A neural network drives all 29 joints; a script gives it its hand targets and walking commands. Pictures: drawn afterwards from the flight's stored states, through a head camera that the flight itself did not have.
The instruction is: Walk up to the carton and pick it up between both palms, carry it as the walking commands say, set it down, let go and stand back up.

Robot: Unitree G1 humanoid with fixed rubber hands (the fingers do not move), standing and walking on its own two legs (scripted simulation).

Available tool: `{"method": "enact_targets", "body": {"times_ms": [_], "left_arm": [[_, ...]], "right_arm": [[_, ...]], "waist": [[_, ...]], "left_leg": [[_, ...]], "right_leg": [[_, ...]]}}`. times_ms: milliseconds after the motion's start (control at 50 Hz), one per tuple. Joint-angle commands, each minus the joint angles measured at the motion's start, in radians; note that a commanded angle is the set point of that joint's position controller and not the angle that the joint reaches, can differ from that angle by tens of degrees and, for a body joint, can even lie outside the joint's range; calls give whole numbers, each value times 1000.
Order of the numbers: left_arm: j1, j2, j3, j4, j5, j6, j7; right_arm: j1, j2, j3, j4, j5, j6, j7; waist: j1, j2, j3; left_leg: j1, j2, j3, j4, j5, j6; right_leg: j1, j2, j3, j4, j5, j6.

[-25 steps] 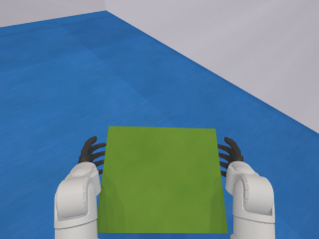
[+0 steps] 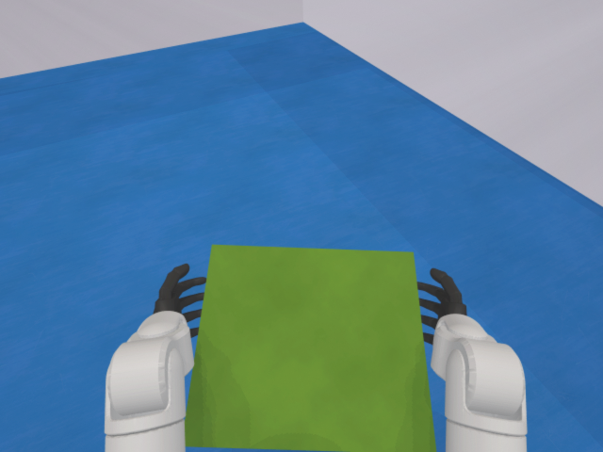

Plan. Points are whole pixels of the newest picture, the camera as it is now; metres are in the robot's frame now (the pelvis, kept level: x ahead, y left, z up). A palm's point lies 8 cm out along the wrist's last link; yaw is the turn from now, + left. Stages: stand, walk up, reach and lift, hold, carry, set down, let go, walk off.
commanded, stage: carry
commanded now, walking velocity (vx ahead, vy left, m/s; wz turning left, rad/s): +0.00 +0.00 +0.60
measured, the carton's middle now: (307, 349) +0.28 -0.01 -0.02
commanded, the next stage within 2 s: none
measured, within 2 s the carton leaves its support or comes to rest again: neither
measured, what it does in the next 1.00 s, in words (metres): walks backwards, turning left: left foot, then right foot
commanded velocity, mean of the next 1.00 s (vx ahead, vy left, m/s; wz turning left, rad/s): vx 0.00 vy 0.00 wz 0.60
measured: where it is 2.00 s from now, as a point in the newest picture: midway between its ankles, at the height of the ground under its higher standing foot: outside the picture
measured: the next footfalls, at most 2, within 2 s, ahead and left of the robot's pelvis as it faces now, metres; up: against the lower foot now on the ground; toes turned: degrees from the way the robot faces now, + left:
left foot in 0.22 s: +0.00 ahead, +0.16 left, +0.00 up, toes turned +18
right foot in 0.56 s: +0.02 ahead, -0.04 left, +0.00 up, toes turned +14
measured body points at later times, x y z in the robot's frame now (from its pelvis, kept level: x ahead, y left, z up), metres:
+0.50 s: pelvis -0.06 +0.06 -0.01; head -0.03 +0.06 +0.44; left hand +0.16 +0.31 +0.07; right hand +0.27 -0.01 +0.06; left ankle -0.04 +0.15 -0.74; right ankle -0.02 -0.06 -0.71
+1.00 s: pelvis -0.13 +0.09 -0.02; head -0.12 +0.11 +0.43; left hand -0.01 +0.40 +0.04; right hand +0.20 +0.14 +0.05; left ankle -0.16 +0.18 -0.74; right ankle -0.05 -0.04 -0.70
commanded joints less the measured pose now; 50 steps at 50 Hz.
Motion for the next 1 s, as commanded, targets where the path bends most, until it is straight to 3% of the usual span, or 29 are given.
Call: {"method": "enact_targets", "body": {"times_ms": [0,40,100,140,160,180,200,220,240,280,320,460,520,540,560,580,600,620,640,680,700,800,840,860,880,900,920,940,980], "left_arm": [[-438,-936,-684,-26,-431,22,-351],[-419,-924,-682,-21,-426,23,-351],[-399,-916,-685,-20,-416,23,-352],[-388,-917,-693,-21,-413,23,-351],[-389,-920,-700,-24,-413,24,-350],[-380,-919,-703,-24,-411,24,-350],[-393,-905,-703,-20,-409,21,-349],[-394,-915,-702,-19,-406,25,-353],[-442,-931,-722,-49,-409,15,-353],[-520,-972,-772,-88,-465,-2,-356],[-536,-975,-782,-105,-492,-6,-358],[-425,-927,-750,-64,-474,10,-353],[-399,-921,-726,-34,-455,15,-356],[-396,-920,-716,-26,-449,16,-356],[-393,-909,-705,-19,-438,16,-357],[-374,-903,-682,33,-423,12,-360],[-398,-929,-702,13,-433,12,-361],[-422,-947,-700,-7,-436,16,-360],[-439,-952,-693,-15,-438,17,-360],[-462,-958,-687,-21,-435,20,-360],[-452,-947,-681,-12,-431,23,-360],[-414,-918,-683,-17,-416,26,-354],[-405,-919,-690,-20,-413,28,-353],[-403,-921,-695,-21,-411,29,-351],[-397,-915,-698,-20,-410,29,-351],[-419,-902,-695,-11,-409,26,-350],[-463,-918,-718,-55,-421,29,-356],[-486,-940,-724,-37,-422,19,-354],[-537,-979,-772,-83,-475,-1,-358]], "right_arm": [[-587,885,790,-44,475,-5,388],[-565,881,783,-23,474,-1,384],[-544,876,765,-1,470,3,380],[-536,871,752,10,465,3,380],[-524,871,746,22,462,2,381],[-511,871,739,34,458,-2,384],[-505,873,728,48,456,-6,388],[-468,871,715,69,444,-18,391],[-469,895,710,59,445,-26,394],[-480,914,705,28,438,-40,391],[-490,923,704,-26,423,-51,379],[-427,876,716,-60,410,-44,367],[-455,868,722,-48,415,-30,374],[-469,869,724,-43,420,-25,376],[-479,877,729,-35,426,-20,377],[-499,868,741,-27,415,-11,380],[-531,871,763,-7,413,-12,385],[-541,892,773,-2,423,-15,389],[-564,903,778,-18,439,-20,391],[-610,915,793,-34,464,-16,391],[-606,910,789,-24,466,-12,388],[-552,892,756,23,458,3,380],[-542,889,742,39,456,4,381],[-526,889,737,54,453,3,384],[-521,885,731,59,453,0,387],[-515,893,721,72,453,-5,392],[-471,895,706,89,438,-21,391],[-496,927,705,63,451,-23,394],[-489,943,702,39,433,-35,388]], "waist": [[30,-216,-145],[32,-233,-175],[40,-293,-205],[43,-320,-224],[33,-294,-237],[21,-213,-251],[11,-94,-270],[9,289,-308],[2,308,-325],[1,171,-334],[10,148,-334],[2,137,-314],[21,124,-298],[30,89,-311],[38,-63,-308],[43,-362,-238],[36,-232,-177],[36,-132,-169],[33,-88,-152],[30,-169,-135],[31,-202,-135],[41,-272,-206],[39,-289,-228],[27,-256,-239],[20,-145,-255],[8,38,-261],[0,387,-266],[2,244,-289],[5,142,-319]], "left_leg": [[-12,46,29,19,-6,-29],[32,37,57,-95,-66,-21],[114,5,112,-261,-92,-16],[157,-9,133,-384,-73,-8],[221,-15,141,-521,8,5],[346,7,101,-694,142,13],[519,98,-14,-738,268,19],[680,392,-415,-640,995,152],[693,402,-407,-562,1299,268],[647,298,-251,-559,1055,235],[580,253,-212,-587,857,226],[460,239,-317,-670,539,230],[365,189,-314,-635,504,175],[278,157,-293,-591,450,134],[133,93,-236,-447,286,83],[-80,-64,-43,-193,-156,33],[-61,18,-83,19,-203,34],[-23,39,-91,85,-137,33],[-8,45,-67,132,-70,19],[0,51,-11,54,-4,-6],[14,45,16,-2,-11,-12],[126,12,105,-259,-93,-6],[182,-2,130,-403,-40,6],[266,-7,130,-555,59,18],[394,25,68,-699,152,21],[545,194,-154,-742,403,49],[592,413,-502,-669,874,209],[599,374,-427,-620,1016,257],[579,280,-258,-598,841,218]], "right_leg": [[99,-234,68,-137,318,-72],[146,-253,58,-88,460,-87],[177,-280,38,-44,526,-82],[198,-300,34,-7,529,-64],[188,-292,5,48,517,-34],[121,-270,-44,143,469,15],[-45,-245,-63,250,257,76],[-326,-89,-94,455,-245,165],[-405,-51,17,561,-421,171],[-387,-57,62,587,-365,159],[-341,-44,69,551,-266,154],[-172,49,57,290,-175,113],[19,75,31,13,-94,88],[155,30,56,-100,-10,77],[284,-131,218,-212,1,36],[252,-454,496,-260,179,-111],[121,-491,446,-230,350,-182],[69,-414,338,-215,317,-177],[38,-353,231,-205,252,-145],[39,-256,81,-168,174,-80],[48,-242,55,-152,193,-73],[136,-295,25,-52,444,-86],[149,-311,10,-5,432,-53],[117,-296,-25,62,401,-13],[35,-263,-76,172,312,43],[-160,-206,-78,313,4,108],[-396,-39,-72,476,-405,166],[-398,-56,52,576,-391,155],[-384,-69,72,603,-310,149]]}}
